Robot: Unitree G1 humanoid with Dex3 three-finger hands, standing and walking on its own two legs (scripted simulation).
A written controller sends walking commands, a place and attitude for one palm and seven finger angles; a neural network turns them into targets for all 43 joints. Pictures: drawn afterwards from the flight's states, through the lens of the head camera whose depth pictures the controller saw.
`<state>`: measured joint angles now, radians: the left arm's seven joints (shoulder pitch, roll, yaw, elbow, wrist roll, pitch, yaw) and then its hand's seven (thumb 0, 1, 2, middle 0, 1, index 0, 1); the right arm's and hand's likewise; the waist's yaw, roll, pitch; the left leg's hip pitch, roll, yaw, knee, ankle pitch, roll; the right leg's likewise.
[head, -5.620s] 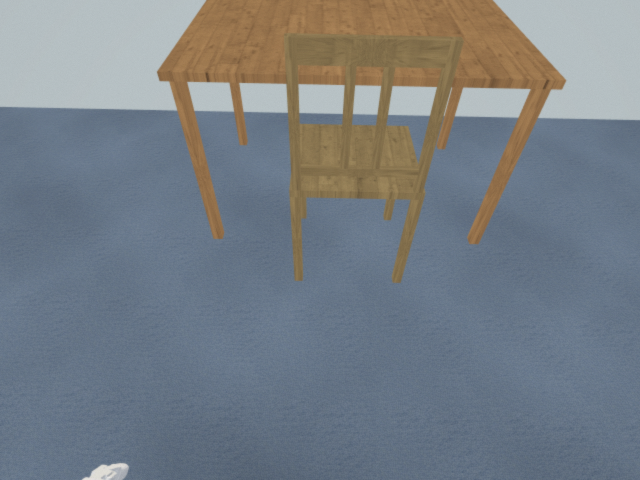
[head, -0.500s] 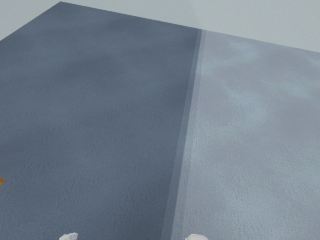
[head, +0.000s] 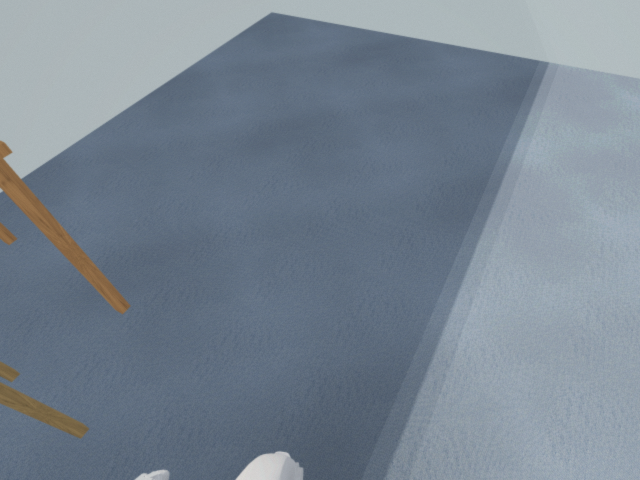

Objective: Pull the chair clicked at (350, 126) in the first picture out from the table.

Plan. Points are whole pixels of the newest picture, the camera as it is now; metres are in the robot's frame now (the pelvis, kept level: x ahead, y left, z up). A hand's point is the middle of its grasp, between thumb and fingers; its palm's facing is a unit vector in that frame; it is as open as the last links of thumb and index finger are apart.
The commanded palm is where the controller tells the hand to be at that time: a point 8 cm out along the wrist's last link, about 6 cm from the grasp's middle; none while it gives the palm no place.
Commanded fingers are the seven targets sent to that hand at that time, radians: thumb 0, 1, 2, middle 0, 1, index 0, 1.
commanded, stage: turn to face it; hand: left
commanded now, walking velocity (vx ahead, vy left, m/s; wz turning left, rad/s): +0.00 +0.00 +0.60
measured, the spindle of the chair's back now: out of the picture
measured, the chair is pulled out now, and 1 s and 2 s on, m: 0.00 0.00 0.00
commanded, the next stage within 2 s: take the last steps up to it in 1.64 s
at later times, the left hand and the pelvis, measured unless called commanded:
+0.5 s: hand out of the picture -0.06 +0.29 -0.19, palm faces +0.38 -0.89 -0.25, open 7.4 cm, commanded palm none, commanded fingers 0.00 0.90 0.90 -0.20 -0.30 -0.20 -0.30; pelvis -0.01 +0.07 -0.01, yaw +19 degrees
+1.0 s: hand out of the picture +0.03 +0.29 -0.14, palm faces +0.55 -0.79 -0.28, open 7.4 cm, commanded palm none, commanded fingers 0.00 0.90 0.90 -0.20 -0.30 -0.20 -0.30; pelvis +0.00 +0.03 -0.01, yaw +35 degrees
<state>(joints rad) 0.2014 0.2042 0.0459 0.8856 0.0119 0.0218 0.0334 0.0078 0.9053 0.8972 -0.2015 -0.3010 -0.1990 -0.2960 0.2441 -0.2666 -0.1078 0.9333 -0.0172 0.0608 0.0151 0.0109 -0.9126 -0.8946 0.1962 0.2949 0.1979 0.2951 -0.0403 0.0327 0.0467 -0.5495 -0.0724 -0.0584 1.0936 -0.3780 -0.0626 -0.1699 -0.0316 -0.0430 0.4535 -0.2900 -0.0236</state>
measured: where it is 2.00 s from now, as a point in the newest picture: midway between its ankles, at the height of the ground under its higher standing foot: outside the picture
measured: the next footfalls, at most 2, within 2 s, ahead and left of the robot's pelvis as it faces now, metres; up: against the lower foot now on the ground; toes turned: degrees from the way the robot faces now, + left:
left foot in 0.36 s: +0.01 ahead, +0.16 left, +0.00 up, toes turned +19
right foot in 0.98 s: +0.09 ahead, -0.05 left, +0.00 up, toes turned +37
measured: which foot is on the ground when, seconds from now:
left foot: up 0.00-0.34, down 0.36-0.98, up 1.00-1.00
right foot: down 0.00-0.36, up 0.38-0.96, down 0.98-1.00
